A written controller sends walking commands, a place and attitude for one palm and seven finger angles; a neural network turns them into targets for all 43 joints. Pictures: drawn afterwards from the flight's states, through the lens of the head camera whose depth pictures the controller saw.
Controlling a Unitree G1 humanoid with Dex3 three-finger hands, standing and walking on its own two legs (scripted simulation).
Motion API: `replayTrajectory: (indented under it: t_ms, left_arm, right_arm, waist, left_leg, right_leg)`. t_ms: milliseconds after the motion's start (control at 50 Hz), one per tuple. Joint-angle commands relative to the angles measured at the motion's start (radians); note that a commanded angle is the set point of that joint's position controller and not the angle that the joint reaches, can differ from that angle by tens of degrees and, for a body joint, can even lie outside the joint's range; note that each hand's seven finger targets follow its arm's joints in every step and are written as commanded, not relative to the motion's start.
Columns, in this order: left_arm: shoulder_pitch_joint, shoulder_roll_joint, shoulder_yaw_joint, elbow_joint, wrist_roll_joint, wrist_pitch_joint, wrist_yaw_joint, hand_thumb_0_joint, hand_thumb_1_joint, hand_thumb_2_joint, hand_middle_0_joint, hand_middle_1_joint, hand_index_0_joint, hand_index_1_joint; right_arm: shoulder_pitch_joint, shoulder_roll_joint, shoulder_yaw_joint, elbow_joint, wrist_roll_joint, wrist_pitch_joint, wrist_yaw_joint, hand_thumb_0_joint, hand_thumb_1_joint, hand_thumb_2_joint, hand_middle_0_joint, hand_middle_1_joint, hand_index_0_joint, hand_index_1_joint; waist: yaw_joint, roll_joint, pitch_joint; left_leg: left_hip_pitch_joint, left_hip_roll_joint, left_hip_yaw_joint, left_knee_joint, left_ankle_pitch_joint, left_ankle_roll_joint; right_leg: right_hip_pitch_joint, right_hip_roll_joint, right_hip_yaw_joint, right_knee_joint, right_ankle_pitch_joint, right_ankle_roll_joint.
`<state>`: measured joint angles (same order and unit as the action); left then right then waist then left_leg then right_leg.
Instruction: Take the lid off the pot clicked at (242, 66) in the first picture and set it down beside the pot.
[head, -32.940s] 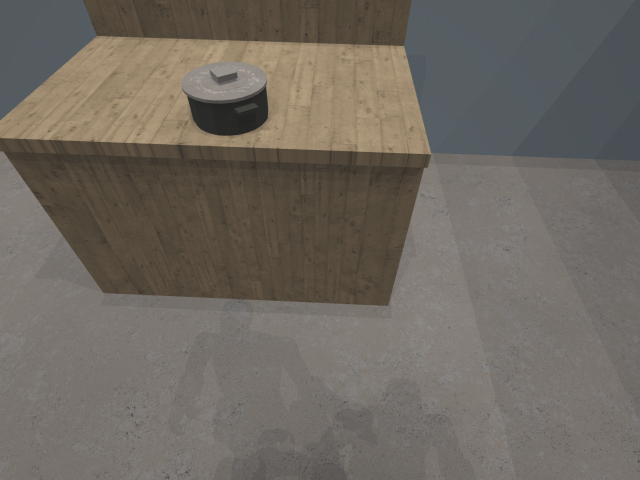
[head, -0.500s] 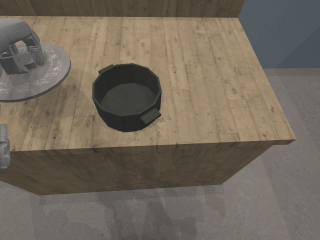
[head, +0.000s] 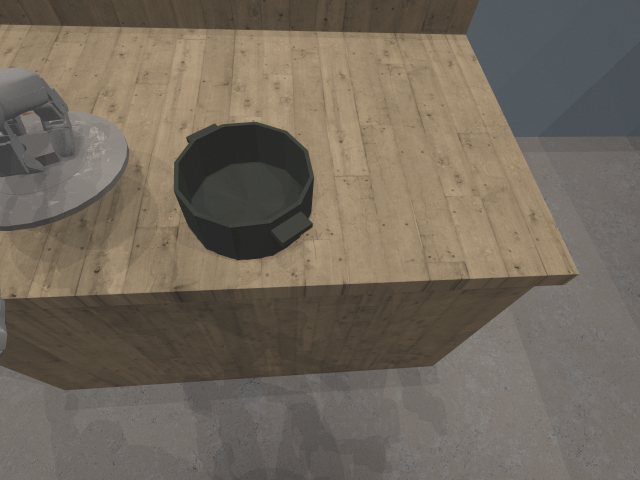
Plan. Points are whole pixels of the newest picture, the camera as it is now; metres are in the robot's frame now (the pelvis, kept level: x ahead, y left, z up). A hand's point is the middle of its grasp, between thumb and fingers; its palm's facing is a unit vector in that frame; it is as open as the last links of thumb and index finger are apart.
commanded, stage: lower the lid onto the table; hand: left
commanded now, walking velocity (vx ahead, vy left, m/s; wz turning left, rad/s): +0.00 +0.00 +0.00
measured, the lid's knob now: (30, 151) +0.49 +0.33 +0.10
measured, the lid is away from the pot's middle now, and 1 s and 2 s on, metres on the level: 0.25 0.24 0.25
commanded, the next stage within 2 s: open the fingers wide in 1.78 s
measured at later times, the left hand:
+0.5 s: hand (44, 154) +0.48 +0.31 +0.10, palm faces -0.45 -0.09 -0.89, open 6.4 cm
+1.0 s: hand (59, 176) +0.48 +0.31 +0.07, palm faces -0.49 -0.09 -0.87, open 6.4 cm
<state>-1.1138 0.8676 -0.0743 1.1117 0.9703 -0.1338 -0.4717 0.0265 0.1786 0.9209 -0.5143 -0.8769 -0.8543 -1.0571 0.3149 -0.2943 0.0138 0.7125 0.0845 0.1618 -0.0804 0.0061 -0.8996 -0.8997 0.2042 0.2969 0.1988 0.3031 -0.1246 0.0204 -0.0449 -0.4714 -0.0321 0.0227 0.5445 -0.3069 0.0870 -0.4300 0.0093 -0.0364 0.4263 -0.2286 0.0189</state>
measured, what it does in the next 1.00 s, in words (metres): stands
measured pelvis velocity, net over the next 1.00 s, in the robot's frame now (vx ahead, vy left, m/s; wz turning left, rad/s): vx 0.00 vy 0.00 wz -0.02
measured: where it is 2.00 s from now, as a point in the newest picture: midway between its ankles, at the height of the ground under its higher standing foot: outside the picture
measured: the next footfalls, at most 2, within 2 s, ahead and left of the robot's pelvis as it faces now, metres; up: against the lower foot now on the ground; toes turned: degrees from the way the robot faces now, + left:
none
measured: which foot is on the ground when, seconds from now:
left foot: down 0.00-1.00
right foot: down 0.00-1.00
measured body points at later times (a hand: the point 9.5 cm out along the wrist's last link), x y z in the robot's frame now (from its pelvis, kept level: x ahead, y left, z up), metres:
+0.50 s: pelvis +0.00 +0.01 +0.00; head +0.10 +0.02 +0.43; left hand +0.50 +0.31 +0.15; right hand -0.02 -0.26 -0.12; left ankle -0.04 +0.06 -0.73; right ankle -0.03 -0.14 -0.73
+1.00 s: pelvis +0.00 +0.00 -0.01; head +0.11 +0.02 +0.43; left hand +0.50 +0.31 +0.12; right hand -0.03 -0.28 -0.12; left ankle -0.04 +0.06 -0.73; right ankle -0.03 -0.14 -0.73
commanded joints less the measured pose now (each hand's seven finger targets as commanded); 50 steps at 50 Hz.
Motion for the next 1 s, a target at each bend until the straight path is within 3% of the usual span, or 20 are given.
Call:
replayTrajectory:
  t_ms: [0, 40, 100, 140, 160, 240, 260, 300, 360, 420, 500, 540, 620, 700, 720, 740, 780, 860, 920, 980]
  left_arm:
    - [-0.53, 0.33, 0.104, -0.201, -0.012, -0.02, 0.072, 0.0, 0.543, 1.09, -0.74, -1.022, -0.95, -1.105]
    - [-0.531, 0.307, 0.089, -0.206, -0.012, -0.023, 0.078, 0.0, 0.543, 1.09, -0.74, -1.022, -0.95, -1.105]
    - [-0.535, 0.266, 0.059, -0.169, -0.002, -0.011, 0.084, 0.0, 0.543, 1.09, -0.74, -1.022, -0.95, -1.105]
    - [-0.522, 0.312, 0.094, -0.166, 0.003, -0.017, 0.092, 0.0, 0.543, 1.09, -0.74, -1.022, -0.95, -1.105]
    - [-0.563, 0.336, 0.107, -0.211, 0.009, -0.019, 0.097, 0.0, 0.543, 1.09, -0.74, -1.022, -0.95, -1.105]
    - [-0.599, 0.326, 0.117, -0.274, 0.005, -0.033, 0.105, 0.0, 0.543, 1.09, -0.74, -1.022, -0.95, -1.105]
    - [-0.574, 0.342, 0.136, -0.236, 0.012, -0.032, 0.112, 0.0, 0.543, 1.09, -0.74, -1.022, -0.95, -1.105]
    - [-0.543, 0.281, 0.096, -0.169, 0.003, -0.024, 0.11, 0.0, 0.543, 1.09, -0.74, -1.022, -0.95, -1.105]
    - [-0.511, 0.326, 0.132, -0.154, 0.021, -0.02, 0.126, 0.0, 0.543, 1.09, -0.74, -1.022, -0.95, -1.105]
    - [-0.524, 0.237, 0.062, -0.12, 0.031, -0.005, 0.127, 0.0, 0.543, 1.09, -0.74, -1.022, -0.95, -1.105]
    - [-0.535, 0.314, 0.122, -0.174, 0.034, -0.014, 0.133, 0.0, 0.543, 1.09, -0.74, -1.022, -0.95, -1.105]
    - [-0.566, 0.269, 0.091, -0.199, 0.02, -0.023, 0.129, 0.0, 0.543, 1.09, -0.74, -1.022, -0.95, -1.105]
    - [-0.497, 0.317, 0.121, -0.11, 0.025, -0.026, 0.139, 0.0, 0.543, 1.09, -0.74, -1.022, -0.95, -1.105]
    - [-0.537, 0.284, 0.096, -0.16, 0.046, -0.031, 0.153, 0.0, 0.543, 1.09, -0.74, -1.022, -0.95, -1.105]
    - [-0.525, 0.337, 0.137, -0.166, 0.05, -0.037, 0.158, 0.0, 0.543, 1.09, -0.74, -1.022, -0.95, -1.105]
    - [-0.521, 0.332, 0.137, -0.186, 0.045, -0.043, 0.157, 0.0, 0.543, 1.09, -0.74, -1.022, -0.95, -1.105]
    - [-0.478, 0.338, 0.15, -0.153, 0.035, -0.039, 0.156, 0.0, 0.543, 1.09, -0.74, -1.022, -0.95, -1.105]
    - [-0.469, 0.255, 0.084, -0.108, 0.023, -0.027, 0.145, 0.0, 0.543, 1.09, -0.74, -1.022, -0.95, -1.105]
    - [-0.477, 0.32, 0.128, -0.155, 0.036, -0.04, 0.149, 0.0, 0.543, 1.09, -0.74, -1.022, -0.95, -1.105]
    - [-0.462, 0.331, 0.13, -0.14, 0.027, -0.054, 0.148, 0.0, 0.543, 1.09, -0.74, -1.022, -0.95, -1.105]
  right_arm:
    - [0.123, -0.186, -0.052, -0.04, -0.001, -0.014, -0.015, 0.0, -0.9, -0.9, 0.2, 0.3, 0.2, 0.3]
    - [0.125, -0.186, -0.054, -0.041, 0.0, -0.013, -0.014, 0.0, -0.9, -0.9, 0.2, 0.3, 0.2, 0.3]
    - [0.138, -0.188, -0.054, -0.034, 0.0, -0.014, -0.009, 0.0, -0.9, -0.9, 0.2, 0.3, 0.2, 0.3]
    - [0.146, -0.194, -0.054, -0.037, -0.001, -0.015, -0.013, 0.0, -0.9, -0.9, 0.2, 0.3, 0.2, 0.3]
    - [0.149, -0.195, -0.055, -0.037, -0.006, -0.012, -0.013, 0.0, -0.9, -0.9, 0.2, 0.3, 0.2, 0.3]
    - [0.161, -0.191, -0.066, -0.04, -0.014, -0.023, -0.017, 0.0, -0.9, -0.9, 0.2, 0.3, 0.2, 0.3]
    - [0.173, -0.188, -0.064, -0.036, -0.017, -0.021, -0.017, 0.0, -0.9, -0.9, 0.2, 0.3, 0.2, 0.3]
    - [0.178, -0.186, -0.063, -0.024, -0.014, -0.022, -0.017, 0.0, -0.9, -0.9, 0.2, 0.3, 0.2, 0.3]
    - [0.175, -0.19, -0.061, -0.032, -0.017, -0.016, -0.01, 0.0, -0.9, -0.9, 0.2, 0.3, 0.2, 0.3]
    - [0.181, -0.187, -0.064, -0.021, -0.014, -0.016, -0.006, 0.0, -0.9, -0.9, 0.2, 0.3, 0.2, 0.3]
    - [0.192, -0.187, -0.066, -0.035, -0.019, -0.013, -0.011, 0.0, -0.9, -0.9, 0.2, 0.3, 0.2, 0.3]
    - [0.196, -0.187, -0.071, -0.028, -0.02, -0.017, -0.015, 0.0, -0.9, -0.9, 0.2, 0.3, 0.2, 0.3]
    - [0.204, -0.19, -0.06, -0.022, -0.014, -0.015, -0.024, 0.0, -0.9, -0.9, 0.2, 0.3, 0.2, 0.3]
    - [0.207, -0.185, -0.064, -0.017, -0.02, -0.019, -0.021, 0.0, -0.9, -0.9, 0.2, 0.3, 0.2, 0.3]
    - [0.21, -0.188, -0.061, -0.018, -0.02, -0.019, -0.022, 0.0, -0.9, -0.9, 0.2, 0.3, 0.2, 0.3]
    - [0.207, -0.187, -0.061, -0.023, -0.023, -0.019, -0.022, 0.0, -0.9, -0.9, 0.2, 0.3, 0.2, 0.3]
    - [0.205, -0.185, -0.062, -0.026, -0.023, -0.016, -0.022, 0.0, -0.9, -0.9, 0.2, 0.3, 0.2, 0.3]
    - [0.208, -0.192, -0.064, -0.013, -0.014, -0.01, -0.022, 0.0, -0.9, -0.9, 0.2, 0.3, 0.2, 0.3]
    - [0.216, -0.192, -0.063, -0.018, -0.017, -0.008, -0.023, 0.0, -0.9, -0.9, 0.2, 0.3, 0.2, 0.3]
    - [0.216, -0.192, -0.057, -0.016, -0.015, -0.004, -0.032, 0.0, -0.9, -0.9, 0.2, 0.3, 0.2, 0.3]
  waist:
    - [-0.01, 0.172, -0.455]
    - [-0.008, 0.187, -0.454]
    - [-0.014, 0.183, -0.412]
    - [-0.008, 0.151, -0.451]
    - [-0.008, 0.18, -0.492]
    - [-0.005, 0.213, -0.547]
    - [-0.009, 0.203, -0.539]
    - [-0.02, 0.163, -0.479]
    - [-0.002, 0.177, -0.482]
    - [-0.018, 0.183, -0.431]
    - [-0.011, 0.17, -0.533]
    - [-0.017, 0.188, -0.531]
    - [-0.024, 0.125, -0.477]
    - [-0.023, 0.233, -0.494]
    - [-0.014, 0.238, -0.492]
    - [-0.01, 0.234, -0.52]
    - [-0.013, 0.19, -0.523]
    - [-0.029, 0.171, -0.454]
    - [-0.022, 0.204, -0.509]
    - [-0.031, 0.167, -0.512]
  left_leg:
    - [0.4, 0.035, -0.063, 0.031, 0.627, -0.006]
    - [0.416, 0.041, -0.067, 0.034, 0.683, -0.015]
    - [0.402, 0.044, -0.079, 0.032, 0.634, -0.025]
    - [0.396, 0.045, -0.072, 0.039, 0.636, -0.022]
    - [0.415, 0.044, -0.08, 0.038, 0.653, -0.027]
    - [0.493, 0.055, -0.095, 0.047, 0.775, -0.042]
    - [0.489, 0.055, -0.106, 0.05, 0.779, -0.047]
    - [0.449, 0.056, -0.097, 0.043, 0.721, -0.043]
    - [0.416, 0.048, -0.088, 0.047, 0.735, -0.045]
    - [0.41, 0.056, -0.091, 0.046, 0.688, -0.053]
    - [0.43, 0.048, -0.089, 0.061, 0.734, -0.046]
    - [0.459, 0.057, -0.095, 0.063, 0.784, -0.052]
    - [0.368, 0.047, -0.076, 0.062, 0.646, -0.037]
    - [0.427, 0.056, -0.085, 0.078, 0.719, -0.055]
    - [0.428, 0.058, -0.092, 0.081, 0.742, -0.06]
    - [0.445, 0.059, -0.089, 0.087, 0.801, -0.058]
    - [0.411, 0.051, -0.079, 0.093, 0.76, -0.047]
    - [0.365, 0.054, -0.069, 0.095, 0.689, -0.04]
    - [0.391, 0.051, -0.075, 0.11, 0.72, -0.044]
    - [0.352, 0.048, -0.064, 0.117, 0.675, -0.033]
  right_leg:
    - [0.02, 0.04, -0.011, 0.018, 0.307, -0.049]
    - [-0.002, 0.039, -0.014, 0.024, 0.315, -0.054]
    - [-0.047, 0.046, -0.023, 0.023, 0.258, -0.056]
    - [-0.026, 0.042, -0.018, 0.032, 0.278, -0.055]
    - [-0.017, 0.044, -0.014, 0.036, 0.284, -0.055]
    - [-0.037, 0.047, -0.018, 0.035, 0.295, -0.055]
    - [-0.044, 0.052, -0.02, 0.038, 0.276, -0.053]
    - [-0.073, 0.05, -0.024, 0.032, 0.252, -0.05]
    - [-0.05, 0.049, -0.02, 0.043, 0.281, -0.056]
    - [-0.114, 0.053, -0.028, 0.038, 0.228, -0.057]
    - [-0.052, 0.053, -0.014, 0.05, 0.285, -0.054]
    - [-0.083, 0.052, -0.019, 0.05, 0.285, -0.056]
    - [-0.073, 0.053, -0.019, 0.056, 0.254, -0.051]
    - [-0.127, 0.057, -0.021, 0.062, 0.243, -0.058]
    - [-0.122, 0.057, -0.023, 0.066, 0.242, -0.06]
    - [-0.111, 0.057, -0.019, 0.069, 0.274, -0.06]
    - [-0.083, 0.056, -0.015, 0.071, 0.286, -0.053]
    - [-0.132, 0.056, -0.023, 0.075, 0.262, -0.053]
    - [-0.124, 0.06, -0.019, 0.085, 0.267, -0.055]
    - [-0.108, 0.058, -0.015, 0.095, 0.274, -0.05]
